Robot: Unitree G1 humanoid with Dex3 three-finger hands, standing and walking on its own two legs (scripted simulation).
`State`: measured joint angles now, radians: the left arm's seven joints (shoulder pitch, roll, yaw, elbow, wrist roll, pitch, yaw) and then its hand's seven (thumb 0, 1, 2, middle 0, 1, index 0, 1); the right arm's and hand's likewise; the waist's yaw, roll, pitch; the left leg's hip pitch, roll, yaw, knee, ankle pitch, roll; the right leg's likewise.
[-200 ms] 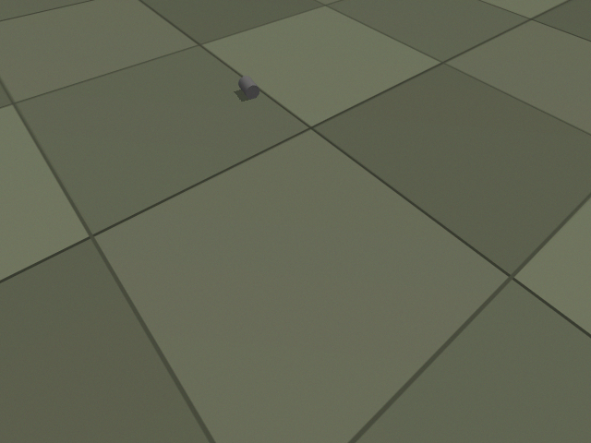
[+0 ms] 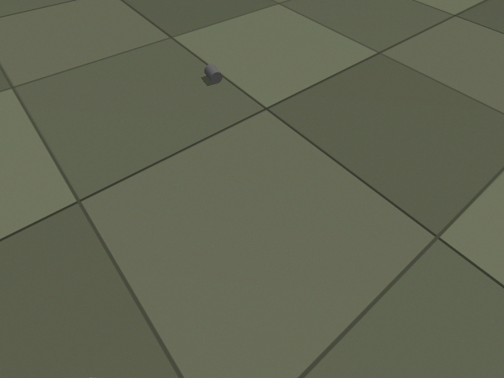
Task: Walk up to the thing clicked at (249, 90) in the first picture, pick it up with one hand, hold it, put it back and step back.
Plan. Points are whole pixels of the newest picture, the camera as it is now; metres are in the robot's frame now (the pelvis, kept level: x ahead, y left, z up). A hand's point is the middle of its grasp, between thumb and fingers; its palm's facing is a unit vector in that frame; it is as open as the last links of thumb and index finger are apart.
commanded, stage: stand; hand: left
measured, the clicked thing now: (213, 73) +2.08 +0.29 -0.74
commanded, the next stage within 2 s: walk up in 0.92 s
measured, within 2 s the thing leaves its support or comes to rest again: neither
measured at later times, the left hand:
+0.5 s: hand out of the picture +0.08 +0.25 -0.16, palm faces -0.03 -0.94 -0.34, open 7.3 cm
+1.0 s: hand out of the picture +0.07 +0.26 -0.16, palm faces -0.08 -0.93 -0.35, open 7.3 cm
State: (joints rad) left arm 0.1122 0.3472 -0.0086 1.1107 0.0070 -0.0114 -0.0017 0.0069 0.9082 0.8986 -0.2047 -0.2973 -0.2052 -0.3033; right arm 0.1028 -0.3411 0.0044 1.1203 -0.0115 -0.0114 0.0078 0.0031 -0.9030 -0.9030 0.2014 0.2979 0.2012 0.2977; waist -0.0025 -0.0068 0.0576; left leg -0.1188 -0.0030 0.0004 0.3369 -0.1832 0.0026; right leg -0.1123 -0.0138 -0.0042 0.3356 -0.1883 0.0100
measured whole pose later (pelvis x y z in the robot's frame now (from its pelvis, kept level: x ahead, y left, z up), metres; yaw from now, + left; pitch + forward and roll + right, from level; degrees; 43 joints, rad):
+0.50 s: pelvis +0.01 +0.00 +0.00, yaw +0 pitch -2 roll +0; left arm 0.11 0.35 0.00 1.11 0.01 -0.01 0.00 0.01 0.91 0.90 -0.20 -0.30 -0.21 -0.30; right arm 0.11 -0.34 0.01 1.12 -0.01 -0.01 0.01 0.00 -0.90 -0.90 0.20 0.30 0.20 0.30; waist 0.00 -0.01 0.06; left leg -0.10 0.00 0.00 0.32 -0.19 0.00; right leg -0.09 -0.01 -0.01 0.32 -0.19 0.01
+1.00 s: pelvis +0.01 +0.00 +0.00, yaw -4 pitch -1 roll +1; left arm 0.20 0.37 0.02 1.06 0.01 -0.02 -0.03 0.01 0.91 0.90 -0.21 -0.30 -0.21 -0.30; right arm 0.12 -0.37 -0.05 1.01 -0.05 -0.01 0.07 0.00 -0.90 -0.90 0.20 0.30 0.20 0.30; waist 0.00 0.00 0.03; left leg -0.17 0.00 0.06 0.46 -0.41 0.05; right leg -0.20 -0.01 0.06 0.46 -0.30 0.00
